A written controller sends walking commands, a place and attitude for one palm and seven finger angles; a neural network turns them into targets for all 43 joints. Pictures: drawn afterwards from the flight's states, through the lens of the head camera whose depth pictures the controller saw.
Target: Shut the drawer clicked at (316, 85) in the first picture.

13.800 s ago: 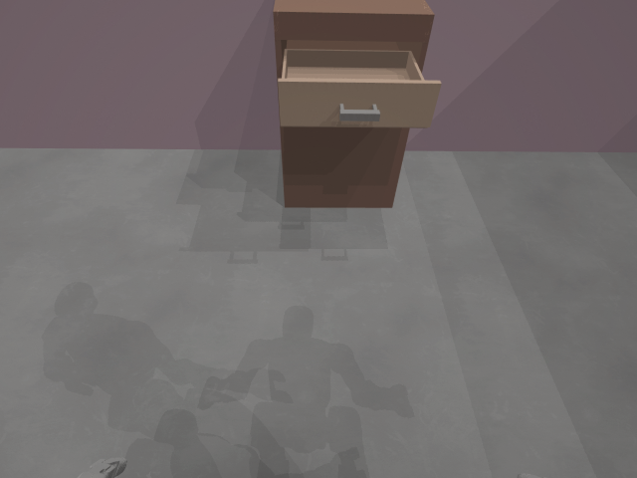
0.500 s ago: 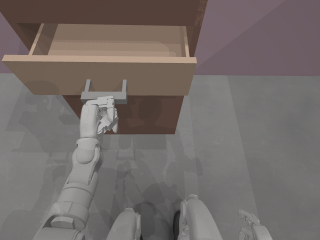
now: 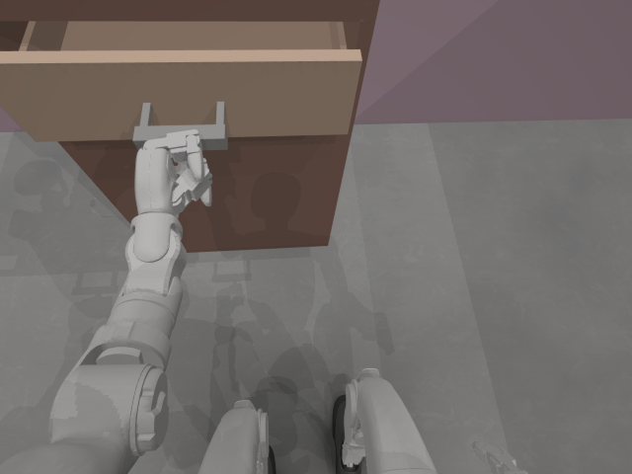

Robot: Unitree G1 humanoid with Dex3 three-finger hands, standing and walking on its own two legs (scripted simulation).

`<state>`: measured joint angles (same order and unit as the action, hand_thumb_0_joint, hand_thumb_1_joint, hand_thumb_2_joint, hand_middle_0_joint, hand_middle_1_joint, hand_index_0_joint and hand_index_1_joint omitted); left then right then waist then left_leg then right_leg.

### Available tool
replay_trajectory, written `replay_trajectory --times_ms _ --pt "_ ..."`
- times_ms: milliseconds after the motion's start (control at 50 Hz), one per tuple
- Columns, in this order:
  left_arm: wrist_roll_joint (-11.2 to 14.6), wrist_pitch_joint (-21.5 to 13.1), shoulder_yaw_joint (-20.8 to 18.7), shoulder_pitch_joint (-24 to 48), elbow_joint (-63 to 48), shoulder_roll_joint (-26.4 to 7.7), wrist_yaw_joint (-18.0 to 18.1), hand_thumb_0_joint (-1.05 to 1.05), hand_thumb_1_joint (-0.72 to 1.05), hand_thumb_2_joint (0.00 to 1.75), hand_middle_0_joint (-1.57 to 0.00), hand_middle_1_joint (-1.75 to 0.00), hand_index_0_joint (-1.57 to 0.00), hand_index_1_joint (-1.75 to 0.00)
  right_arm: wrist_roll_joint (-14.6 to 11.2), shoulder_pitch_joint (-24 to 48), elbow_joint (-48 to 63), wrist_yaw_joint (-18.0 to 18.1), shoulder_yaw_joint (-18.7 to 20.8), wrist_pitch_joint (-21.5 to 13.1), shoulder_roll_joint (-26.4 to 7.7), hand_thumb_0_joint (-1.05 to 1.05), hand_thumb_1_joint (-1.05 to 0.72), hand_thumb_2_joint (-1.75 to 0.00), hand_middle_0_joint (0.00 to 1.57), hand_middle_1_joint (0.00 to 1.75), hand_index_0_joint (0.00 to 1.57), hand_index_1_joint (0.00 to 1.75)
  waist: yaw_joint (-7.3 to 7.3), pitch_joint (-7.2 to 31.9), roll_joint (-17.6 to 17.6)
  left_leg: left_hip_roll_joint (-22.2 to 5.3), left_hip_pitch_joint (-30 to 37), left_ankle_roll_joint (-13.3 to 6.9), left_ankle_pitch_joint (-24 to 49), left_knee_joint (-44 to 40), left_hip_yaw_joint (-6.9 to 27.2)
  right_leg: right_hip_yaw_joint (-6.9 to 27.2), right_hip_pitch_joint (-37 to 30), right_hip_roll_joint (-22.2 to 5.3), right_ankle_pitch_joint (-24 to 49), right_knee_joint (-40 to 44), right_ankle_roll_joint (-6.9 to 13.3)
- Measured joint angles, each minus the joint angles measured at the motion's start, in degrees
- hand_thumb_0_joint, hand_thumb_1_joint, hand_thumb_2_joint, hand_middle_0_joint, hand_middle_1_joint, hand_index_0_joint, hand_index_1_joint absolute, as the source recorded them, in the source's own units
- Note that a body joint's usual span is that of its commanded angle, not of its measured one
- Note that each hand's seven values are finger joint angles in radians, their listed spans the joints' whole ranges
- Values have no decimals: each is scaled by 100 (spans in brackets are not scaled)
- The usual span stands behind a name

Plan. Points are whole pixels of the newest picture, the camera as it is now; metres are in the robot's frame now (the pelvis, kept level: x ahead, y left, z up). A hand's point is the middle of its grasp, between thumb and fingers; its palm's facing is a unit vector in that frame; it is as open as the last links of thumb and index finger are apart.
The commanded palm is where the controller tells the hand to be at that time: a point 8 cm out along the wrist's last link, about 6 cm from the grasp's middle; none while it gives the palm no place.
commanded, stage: push the drawer shut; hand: left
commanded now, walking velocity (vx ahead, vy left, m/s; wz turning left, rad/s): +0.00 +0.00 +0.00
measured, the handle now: (183, 124) +0.56 +0.14 +0.03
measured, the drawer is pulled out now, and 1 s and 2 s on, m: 0.07 0.00 0.00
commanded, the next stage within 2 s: pull the fist back off the drawer in 0.92 s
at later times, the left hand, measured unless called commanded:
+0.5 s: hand (209, 136) +0.54 +0.11 +0.03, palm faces +0.01 -1.00 -0.03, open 3.3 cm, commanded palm +0.52 +0.15 +0.03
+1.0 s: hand (212, 133) +0.55 +0.10 +0.02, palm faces +0.01 -1.00 -0.06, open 3.0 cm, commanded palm +0.58 +0.13 +0.03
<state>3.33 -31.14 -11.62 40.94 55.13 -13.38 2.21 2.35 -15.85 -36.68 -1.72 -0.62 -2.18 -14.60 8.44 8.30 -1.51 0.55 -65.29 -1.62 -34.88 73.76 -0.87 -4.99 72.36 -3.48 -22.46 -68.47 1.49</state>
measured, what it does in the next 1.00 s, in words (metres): stands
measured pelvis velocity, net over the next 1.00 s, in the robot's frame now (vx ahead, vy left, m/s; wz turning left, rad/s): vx -0.02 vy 0.00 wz -0.01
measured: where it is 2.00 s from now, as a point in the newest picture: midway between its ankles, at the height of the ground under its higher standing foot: outside the picture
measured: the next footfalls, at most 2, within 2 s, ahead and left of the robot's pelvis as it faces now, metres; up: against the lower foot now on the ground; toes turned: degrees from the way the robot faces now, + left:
none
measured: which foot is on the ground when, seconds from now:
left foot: down 0.00-1.00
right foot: down 0.00-1.00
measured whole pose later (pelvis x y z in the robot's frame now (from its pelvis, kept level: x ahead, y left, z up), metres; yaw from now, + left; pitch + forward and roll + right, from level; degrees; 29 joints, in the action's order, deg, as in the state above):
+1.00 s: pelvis -0.02 +0.00 -0.02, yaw +0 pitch +31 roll -4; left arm -2.5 -29.9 -16.2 64.5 75.9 -25.1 2.9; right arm 4.9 -19.0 -36.8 -2.8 -3.7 1.2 -14.7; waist 15.5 6.9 -2.0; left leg 0.0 -75.6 -1.6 -33.8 78.8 1.8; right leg -7.5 80.0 -3.1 -20.0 -69.6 1.8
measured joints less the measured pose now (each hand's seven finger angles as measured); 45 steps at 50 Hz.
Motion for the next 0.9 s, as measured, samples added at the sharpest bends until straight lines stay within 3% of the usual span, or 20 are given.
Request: replay_trajectory --times_ms 340,540,720,900 --pt "-182 -175 -390 965 1024 -381 -58 1 94 99 -140 -160 -140 -160 126 -261 -40 -113 -56 251 -11 1 -91 -90 20 30 20 30 227 -52 -37 -32 -228 -38 -33 94 -1 2 199 36 28 -9 -34" --pt "-333 -51 -639 1492 1345 -750 -113 2 93 98 -140 -160 -140 -160 192 -311 41 -154 -115 397 0 1 -91 -90 20 30 20 30 423 -79 -44 -81 -455 -38 -57 186 31 -33 392 82 55 -17 -33" --pt "-427 -96 -568 1767 1614 -791 -99 -5 89 105 -140 -160 -140 -160 240 -395 -3 -172 -167 488 3 1 -91 -90 20 30 20 30 442 -95 -64 -55 -641 -23 -49 293 148 -142 497 44 54 -56 -24" --pt "-569 -1 -501 2148 1920 -1002 34 -5 88 113 -140 -160 -140 -160 275 -323 -25 -148 -243 431 10 1 -91 -90 20 30 20 30 602 -122 -50 -53 -894 1 26 457 253 -246 663 29 150 -114 15"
